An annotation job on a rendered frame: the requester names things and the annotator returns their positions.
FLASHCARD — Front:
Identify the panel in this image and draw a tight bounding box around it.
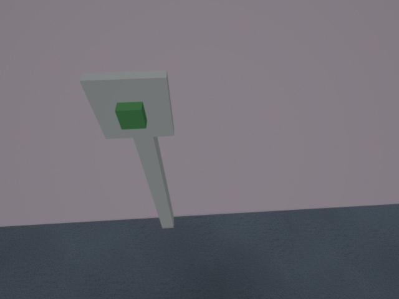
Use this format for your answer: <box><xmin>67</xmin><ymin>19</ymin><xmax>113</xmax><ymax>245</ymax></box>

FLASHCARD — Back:
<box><xmin>79</xmin><ymin>70</ymin><xmax>174</xmax><ymax>229</ymax></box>

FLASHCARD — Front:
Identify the button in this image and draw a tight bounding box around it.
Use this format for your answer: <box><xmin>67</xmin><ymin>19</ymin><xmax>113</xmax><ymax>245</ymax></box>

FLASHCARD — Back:
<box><xmin>115</xmin><ymin>102</ymin><xmax>147</xmax><ymax>130</ymax></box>

